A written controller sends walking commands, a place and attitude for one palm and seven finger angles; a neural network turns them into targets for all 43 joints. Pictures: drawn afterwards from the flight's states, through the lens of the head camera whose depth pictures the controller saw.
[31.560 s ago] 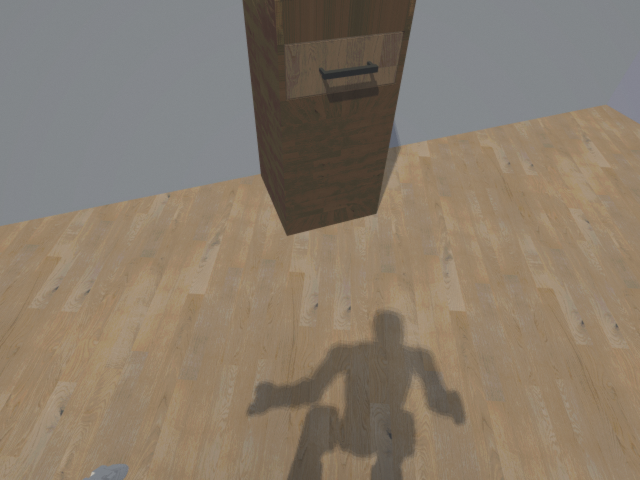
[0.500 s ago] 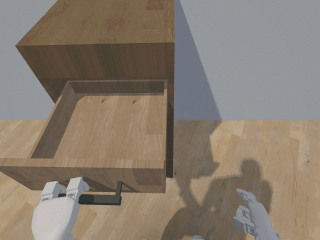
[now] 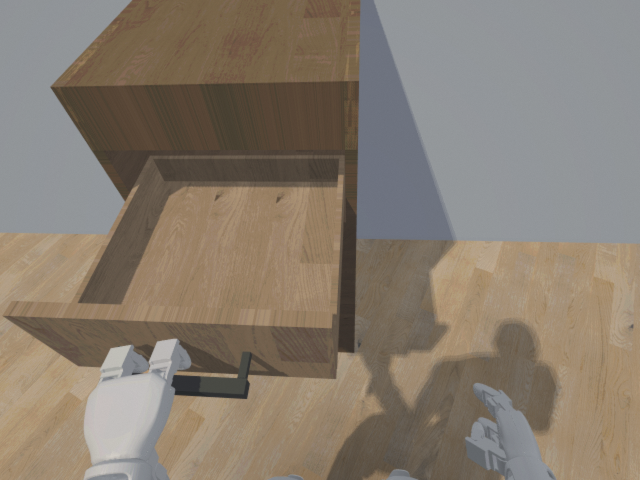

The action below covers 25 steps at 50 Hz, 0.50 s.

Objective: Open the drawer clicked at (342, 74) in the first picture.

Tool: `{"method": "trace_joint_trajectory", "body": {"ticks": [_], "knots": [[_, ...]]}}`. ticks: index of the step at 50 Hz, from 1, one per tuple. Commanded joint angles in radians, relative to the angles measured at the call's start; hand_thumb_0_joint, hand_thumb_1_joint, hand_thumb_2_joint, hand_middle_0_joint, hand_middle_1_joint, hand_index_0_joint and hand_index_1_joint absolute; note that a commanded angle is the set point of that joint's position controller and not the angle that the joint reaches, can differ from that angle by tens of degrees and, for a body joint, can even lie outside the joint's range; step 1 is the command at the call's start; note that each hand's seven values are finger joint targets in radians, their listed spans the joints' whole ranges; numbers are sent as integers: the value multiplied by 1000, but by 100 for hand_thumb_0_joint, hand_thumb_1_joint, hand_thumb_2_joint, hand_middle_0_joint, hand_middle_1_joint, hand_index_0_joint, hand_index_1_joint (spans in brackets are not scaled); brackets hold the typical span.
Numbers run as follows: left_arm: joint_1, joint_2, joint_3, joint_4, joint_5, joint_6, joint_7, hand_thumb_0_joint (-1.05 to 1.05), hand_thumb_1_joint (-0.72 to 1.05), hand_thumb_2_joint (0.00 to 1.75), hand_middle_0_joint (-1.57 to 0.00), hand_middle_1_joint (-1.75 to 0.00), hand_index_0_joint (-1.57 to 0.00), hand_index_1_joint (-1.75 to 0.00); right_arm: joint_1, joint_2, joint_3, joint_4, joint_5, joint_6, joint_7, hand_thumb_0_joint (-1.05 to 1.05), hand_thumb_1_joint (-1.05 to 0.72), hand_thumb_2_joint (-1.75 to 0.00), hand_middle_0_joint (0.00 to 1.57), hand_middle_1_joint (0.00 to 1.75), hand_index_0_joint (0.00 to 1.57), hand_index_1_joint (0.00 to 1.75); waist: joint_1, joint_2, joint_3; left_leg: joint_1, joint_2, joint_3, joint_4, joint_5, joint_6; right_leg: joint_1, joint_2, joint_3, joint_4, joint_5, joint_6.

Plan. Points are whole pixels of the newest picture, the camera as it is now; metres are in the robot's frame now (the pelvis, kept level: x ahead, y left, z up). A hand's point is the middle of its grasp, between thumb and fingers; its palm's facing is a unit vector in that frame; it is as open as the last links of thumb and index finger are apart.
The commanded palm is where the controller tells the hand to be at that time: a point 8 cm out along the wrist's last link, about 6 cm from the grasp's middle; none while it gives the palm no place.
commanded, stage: lift the hand off the handle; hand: left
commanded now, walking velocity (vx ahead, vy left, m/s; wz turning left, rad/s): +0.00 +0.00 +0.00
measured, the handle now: (178, 370) +0.24 +0.22 +0.00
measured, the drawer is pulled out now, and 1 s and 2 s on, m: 0.30 0.30 0.30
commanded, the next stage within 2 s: draw the hand back to the body in 1.18 s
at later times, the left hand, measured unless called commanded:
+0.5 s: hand (138, 395) +0.19 +0.22 +0.06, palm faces +0.05 -0.09 -0.99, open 13.3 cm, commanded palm +0.17 +0.22 +0.12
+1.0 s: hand (101, 351) +0.21 +0.24 +0.13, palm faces +0.10 -0.13 -0.99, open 13.8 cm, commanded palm +0.17 +0.23 +0.19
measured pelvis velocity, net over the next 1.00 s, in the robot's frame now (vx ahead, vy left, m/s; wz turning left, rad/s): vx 0.02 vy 0.01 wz -0.02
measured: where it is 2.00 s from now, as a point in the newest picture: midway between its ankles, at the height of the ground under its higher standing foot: outside the picture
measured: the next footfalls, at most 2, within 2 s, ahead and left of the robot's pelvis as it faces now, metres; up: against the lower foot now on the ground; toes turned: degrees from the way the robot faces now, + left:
none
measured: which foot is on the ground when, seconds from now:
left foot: down 0.00-1.00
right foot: down 0.00-1.00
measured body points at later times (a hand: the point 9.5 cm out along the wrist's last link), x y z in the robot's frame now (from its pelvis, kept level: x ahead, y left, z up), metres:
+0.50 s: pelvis +0.01 +0.00 +0.03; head +0.02 -0.04 +0.47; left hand +0.18 +0.23 +0.11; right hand +0.23 -0.22 -0.07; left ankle -0.02 +0.11 -0.68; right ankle +0.04 -0.08 -0.68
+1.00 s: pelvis +0.02 +0.01 +0.05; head +0.02 -0.04 +0.49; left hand +0.20 +0.24 +0.19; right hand +0.26 -0.20 -0.04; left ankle -0.02 +0.11 -0.68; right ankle +0.04 -0.08 -0.68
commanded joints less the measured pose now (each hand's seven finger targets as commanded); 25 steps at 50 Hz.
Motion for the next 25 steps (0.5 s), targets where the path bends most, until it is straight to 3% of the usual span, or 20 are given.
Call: {"method": "trace_joint_trajectory", "body": {"ticks": [1, 4, 5, 9, 16, 20, 25], "knots": [[-114, 175, 107, -307, -15, -10, 27, 0, -50, 30, -30, -120, -30, -120, -126, -109, -34, -173, 5, -50, -19, 0, -90, -90, 20, 30, 20, 30, -29, -34, -199, 99, -1, -3, -164, 191, 14, 237, -20, 75, -210, 134, 6], [-93, 198, 132, -327, -26, -22, 14, 0, -50, 30, -30, -120, -30, -120, -132, -106, -30, -175, 5, -51, -22, 0, -90, -90, 20, 30, 20, 30, -21, -29, -174, 110, -1, -4, -183, 192, 16, 258, -21, 88, -234, 130, 5], [-96, 174, 106, -328, -25, -24, 8, 0, -50, 30, -30, -120, -30, -120, -133, -106, -27, -174, 2, -52, -20, 0, -90, -90, 20, 30, 20, 30, -28, -24, -157, 116, -1, -4, -187, 190, 16, 250, -22, 85, -240, 123, 6], [-45, 183, 122, -355, -41, -30, -10, 0, -50, 30, -30, -120, -30, -120, -136, -106, -29, -184, 7, -51, -10, 0, -90, -90, 20, 30, 20, 30, -18, -31, -127, 135, 3, -5, -216, 196, 15, 277, -22, 84, -264, 121, 4], [-10, 179, 116, -417, -48, -16, -42, 0, -50, 30, -30, -120, -30, -120, -146, -105, -30, -192, 11, -45, 6, 0, -90, -90, 20, 30, 20, 30, -3, -19, -114, 183, 9, -6, -265, 232, 9, 323, -21, 81, -289, 142, 2], [-40, 179, 105, -452, -55, -6, -71, 0, -50, 30, -30, -120, -30, -120, -152, -105, -27, -194, 12, -40, 8, 0, -90, -90, 20, 30, 20, 30, -6, -53, -97, 200, 10, -4, -289, 223, 13, 349, -26, 86, -318, 134, 10], [-68, 224, 148, -482, -62, -2, -103, 0, -50, 30, -30, -120, -30, -120, -162, -99, -21, -188, 18, -37, -1, 0, -90, -90, 20, 30, 20, 30, 6, -46, -79, 231, 7, 0, -322, 220, 14, 393, -30, 112, -360, 129, 12]]}}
